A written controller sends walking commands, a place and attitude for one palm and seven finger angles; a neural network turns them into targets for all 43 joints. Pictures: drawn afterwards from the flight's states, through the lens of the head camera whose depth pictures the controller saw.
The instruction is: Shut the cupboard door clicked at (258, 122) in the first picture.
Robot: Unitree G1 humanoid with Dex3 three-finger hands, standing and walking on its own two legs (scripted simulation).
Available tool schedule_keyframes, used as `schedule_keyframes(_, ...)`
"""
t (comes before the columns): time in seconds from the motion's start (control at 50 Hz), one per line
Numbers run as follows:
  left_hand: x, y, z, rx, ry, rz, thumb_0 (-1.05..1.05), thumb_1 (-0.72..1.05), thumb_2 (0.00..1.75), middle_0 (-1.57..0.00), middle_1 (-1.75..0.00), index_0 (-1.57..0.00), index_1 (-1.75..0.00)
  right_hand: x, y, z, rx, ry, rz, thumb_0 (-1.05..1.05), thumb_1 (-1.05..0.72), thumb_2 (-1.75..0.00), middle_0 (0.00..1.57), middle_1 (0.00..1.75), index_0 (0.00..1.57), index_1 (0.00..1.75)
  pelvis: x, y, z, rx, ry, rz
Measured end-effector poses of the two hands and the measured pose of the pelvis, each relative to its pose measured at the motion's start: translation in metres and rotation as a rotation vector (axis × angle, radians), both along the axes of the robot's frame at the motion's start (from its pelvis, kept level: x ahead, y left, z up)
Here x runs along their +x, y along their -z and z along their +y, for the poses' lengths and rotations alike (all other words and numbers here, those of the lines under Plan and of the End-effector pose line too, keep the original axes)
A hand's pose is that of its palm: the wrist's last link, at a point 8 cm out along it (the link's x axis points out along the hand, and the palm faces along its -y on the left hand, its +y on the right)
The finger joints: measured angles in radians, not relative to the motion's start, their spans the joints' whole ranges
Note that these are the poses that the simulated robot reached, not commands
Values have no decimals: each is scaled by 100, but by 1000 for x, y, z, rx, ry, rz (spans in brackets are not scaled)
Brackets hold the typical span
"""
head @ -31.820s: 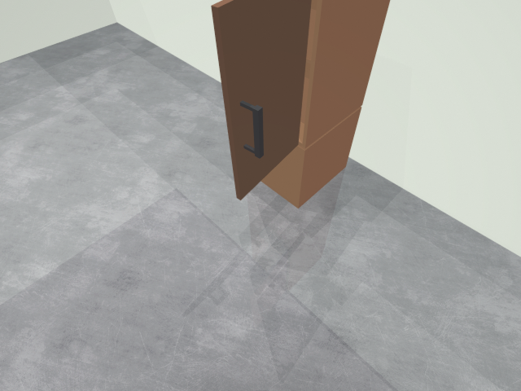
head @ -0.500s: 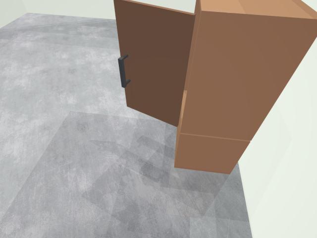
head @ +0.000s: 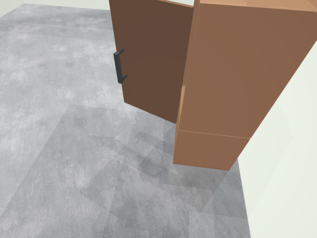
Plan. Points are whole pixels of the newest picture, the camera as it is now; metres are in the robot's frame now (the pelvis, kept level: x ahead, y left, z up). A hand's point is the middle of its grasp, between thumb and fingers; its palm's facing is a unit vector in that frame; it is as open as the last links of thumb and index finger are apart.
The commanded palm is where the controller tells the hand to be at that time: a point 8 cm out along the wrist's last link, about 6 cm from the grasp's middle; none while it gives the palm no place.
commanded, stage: look to check the result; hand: left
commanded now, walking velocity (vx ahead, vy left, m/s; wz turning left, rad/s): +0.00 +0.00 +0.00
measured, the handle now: (121, 66) +0.85 +0.22 -0.06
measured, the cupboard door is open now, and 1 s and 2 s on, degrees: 69 69 69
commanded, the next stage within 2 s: walk to a spot facing it in 0.10 s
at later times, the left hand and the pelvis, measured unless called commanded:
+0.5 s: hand out of the picture -0.01 +0.19 -0.20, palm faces +0.16 -0.97 -0.19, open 7.3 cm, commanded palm none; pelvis +0.02 +0.01 -0.02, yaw +7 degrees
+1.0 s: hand out of the picture +0.01 +0.21 -0.15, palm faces +0.39 -0.86 -0.32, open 7.3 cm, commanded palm none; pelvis +0.00 -0.04 -0.01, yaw +24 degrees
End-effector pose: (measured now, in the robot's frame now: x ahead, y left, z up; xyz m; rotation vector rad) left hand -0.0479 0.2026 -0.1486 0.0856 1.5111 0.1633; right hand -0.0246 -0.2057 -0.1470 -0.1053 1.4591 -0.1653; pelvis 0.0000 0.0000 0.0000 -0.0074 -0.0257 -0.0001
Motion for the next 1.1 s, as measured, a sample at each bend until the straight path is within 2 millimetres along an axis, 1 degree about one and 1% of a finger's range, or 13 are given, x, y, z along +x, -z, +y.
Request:
schedule_keyframes(0.16,13,1,-3,-4,-2,-14,0,91,89,-20,-30,-20,-30,16,-2,-10,-23,-14,-16,1,-92,-90,20,29,20,30,7,0,-1,3,-1,1)
schedule_keyframes(0.32,22,2,2,9,-10,-23,0,91,89,-20,-30,-20,-30,29,-1,-15,-30,-27,-25,0,-92,-90,20,29,20,30,12,1,-3,3,-16,6)
schedule_keyframes(0.44,27,13,18,33,-63,-59,0,91,89,-20,-30,-20,-30,45,6,-17,-44,-78,-17,0,-91,-90,20,29,20,30,14,13,3,-18,-81,-1)
schedule_keyframes(0.54,36,28,43,48,-113,-95,1,91,89,-20,-30,-20,-30,76,8,-13,-79,-148,-59,0,-91,-90,20,29,20,30,16,25,16,-6,-134,-7)
schedule_keyframes(0.6,48,19,57,72,-118,-123,1,91,89,-20,-30,-20,-30,91,1,-10,-91,-189,-103,0,-91,-90,20,29,20,30,9,18,20,-15,-160,8)
schedule_keyframes(0.7,73,-6,78,122,-129,-245,1,91,89,-20,-30,-20,-30,111,-13,-12,-95,-265,-130,0,-91,-90,20,29,20,30,1,4,18,-32,-217,45)
schedule_keyframes(0.8,85,-23,84,170,-157,-330,1,91,89,-20,-30,-20,-30,134,-20,-22,-95,-327,-154,0,-91,-90,20,29,21,30,-1,-1,6,-44,-281,67)
schedule_keyframes(0.86,82,-28,78,191,-182,-347,1,91,89,-20,-30,-20,-30,148,-20,-32,-91,-361,-168,0,-91,-90,20,29,21,30,-1,-1,-6,-45,-325,74)
schedule_keyframes(0.92,71,-31,65,212,-217,-348,1,91,89,-20,-30,-20,-30,164,-15,-43,-81,-397,-177,0,-91,-90,20,29,21,30,1,1,-20,-37,-371,78)
schedule_keyframes(0.96,56,-30,54,235,-242,-341,0,91,89,-20,-30,-20,-30,176,-8,-51,-68,-412,-184,0,-91,-90,20,29,21,30,3,7,-31,-9,-393,88)
schedule_keyframes(1.0,36,-32,41,246,-276,-294,0,91,89,-20,-30,-20,-30,187,-5,-56,-61,-431,-185,0,-91,-90,20,29,20,30,4,6,-38,-6,-421,78)
schedule_keyframes(1.04,17,-35,27,243,-318,-242,1,91,89,-20,-30,-20,-30,197,-6,-56,-49,-462,-185,0,-91,-90,20,29,20,30,7,1,-41,3,-455,74)
schedule_keyframes(1.1,-3,-37,10,234,-369,-192,1,91,89,-20,-30,-20,-30,209,-8,-52,-25,-505,-183,0,-91,-90,20,29,20,30,13,-3,-44,27,-497,71)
